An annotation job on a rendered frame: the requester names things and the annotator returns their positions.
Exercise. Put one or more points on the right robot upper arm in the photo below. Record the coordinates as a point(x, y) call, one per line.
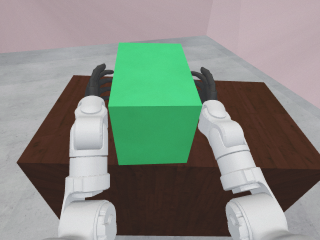
point(258, 217)

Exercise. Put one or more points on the left robot forearm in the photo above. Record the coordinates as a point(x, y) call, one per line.
point(88, 151)

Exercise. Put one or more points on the left robot upper arm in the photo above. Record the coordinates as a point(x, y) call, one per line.
point(88, 220)

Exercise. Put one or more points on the right robot forearm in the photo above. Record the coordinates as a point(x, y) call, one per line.
point(226, 138)

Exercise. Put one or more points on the left robot hand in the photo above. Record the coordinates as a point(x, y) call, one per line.
point(93, 86)

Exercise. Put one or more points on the pedestal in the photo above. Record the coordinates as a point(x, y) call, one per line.
point(178, 199)

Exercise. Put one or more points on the right robot hand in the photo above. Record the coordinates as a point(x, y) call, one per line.
point(208, 86)

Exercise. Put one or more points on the carton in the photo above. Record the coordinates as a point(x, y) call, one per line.
point(154, 105)

